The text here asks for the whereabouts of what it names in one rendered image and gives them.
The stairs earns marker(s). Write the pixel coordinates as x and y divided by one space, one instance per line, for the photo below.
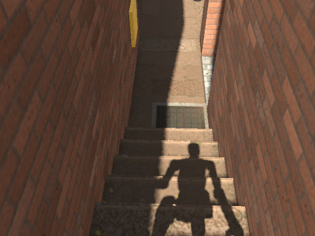
110 220

